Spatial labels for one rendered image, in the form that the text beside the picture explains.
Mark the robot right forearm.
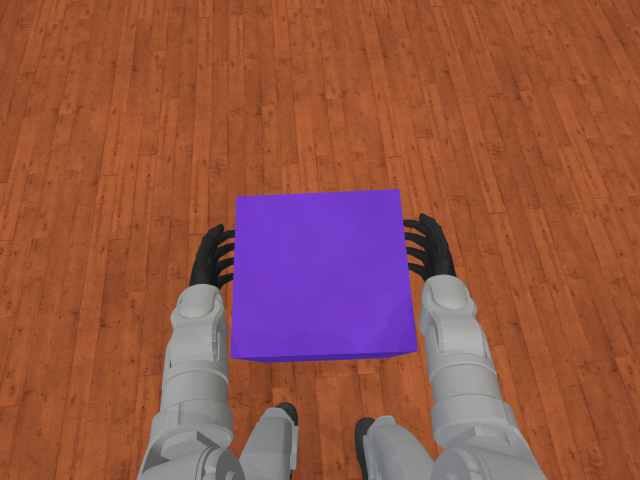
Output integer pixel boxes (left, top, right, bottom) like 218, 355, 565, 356
418, 275, 544, 474

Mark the left robot hand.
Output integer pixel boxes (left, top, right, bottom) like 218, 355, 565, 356
189, 224, 235, 290

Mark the right robot hand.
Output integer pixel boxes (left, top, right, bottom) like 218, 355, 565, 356
403, 213, 456, 282

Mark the robot right foot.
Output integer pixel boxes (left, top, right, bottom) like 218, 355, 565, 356
355, 417, 375, 480

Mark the carton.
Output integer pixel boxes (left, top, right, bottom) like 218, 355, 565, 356
230, 189, 418, 363

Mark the robot left forearm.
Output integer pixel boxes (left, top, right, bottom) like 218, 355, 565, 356
137, 284, 234, 480

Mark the left robot shin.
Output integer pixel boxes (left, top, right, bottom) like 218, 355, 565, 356
256, 408, 292, 425

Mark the right robot upper arm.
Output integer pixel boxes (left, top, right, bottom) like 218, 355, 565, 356
430, 444, 547, 480

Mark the left robot upper arm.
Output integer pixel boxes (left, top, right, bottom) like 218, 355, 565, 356
139, 446, 246, 480

